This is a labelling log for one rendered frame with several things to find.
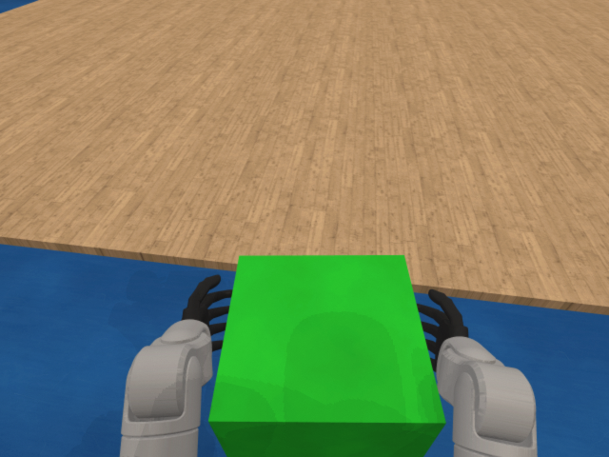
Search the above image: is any robot right forearm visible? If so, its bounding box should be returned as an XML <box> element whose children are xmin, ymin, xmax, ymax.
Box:
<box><xmin>436</xmin><ymin>336</ymin><xmax>538</xmax><ymax>457</ymax></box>

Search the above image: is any right robot hand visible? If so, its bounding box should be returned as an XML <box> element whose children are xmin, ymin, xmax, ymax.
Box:
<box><xmin>417</xmin><ymin>289</ymin><xmax>469</xmax><ymax>372</ymax></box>

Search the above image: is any carton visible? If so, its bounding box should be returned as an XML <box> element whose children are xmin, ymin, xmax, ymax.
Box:
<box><xmin>208</xmin><ymin>255</ymin><xmax>446</xmax><ymax>457</ymax></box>

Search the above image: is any robot left forearm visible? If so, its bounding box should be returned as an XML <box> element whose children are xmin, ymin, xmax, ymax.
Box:
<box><xmin>120</xmin><ymin>319</ymin><xmax>213</xmax><ymax>457</ymax></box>

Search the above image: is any left robot hand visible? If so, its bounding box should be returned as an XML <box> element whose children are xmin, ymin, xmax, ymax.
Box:
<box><xmin>181</xmin><ymin>275</ymin><xmax>233</xmax><ymax>351</ymax></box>

